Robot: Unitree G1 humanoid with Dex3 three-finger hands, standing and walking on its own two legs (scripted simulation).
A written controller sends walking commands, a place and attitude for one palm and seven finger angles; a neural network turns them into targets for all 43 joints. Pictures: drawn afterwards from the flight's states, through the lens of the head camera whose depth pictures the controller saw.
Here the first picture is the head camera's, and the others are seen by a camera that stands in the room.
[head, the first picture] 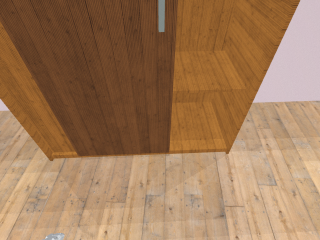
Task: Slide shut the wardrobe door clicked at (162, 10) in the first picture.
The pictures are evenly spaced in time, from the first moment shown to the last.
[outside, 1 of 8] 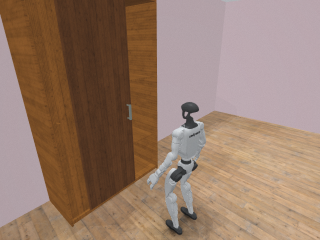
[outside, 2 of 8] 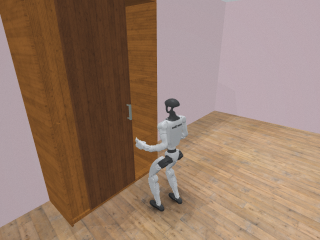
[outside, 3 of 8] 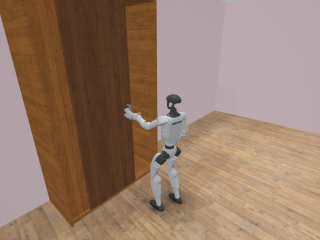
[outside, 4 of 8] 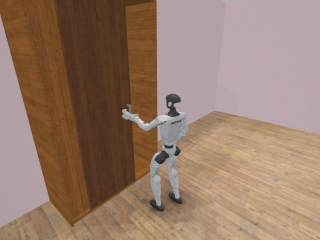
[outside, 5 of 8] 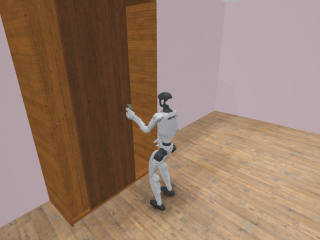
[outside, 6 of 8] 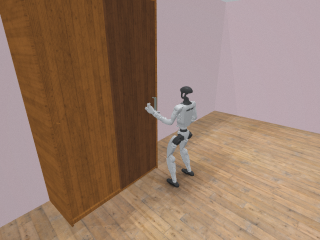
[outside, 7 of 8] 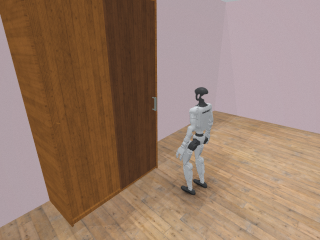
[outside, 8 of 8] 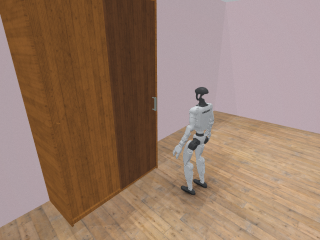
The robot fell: no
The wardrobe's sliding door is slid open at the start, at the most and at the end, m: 0.43 0.43 0.01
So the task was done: yes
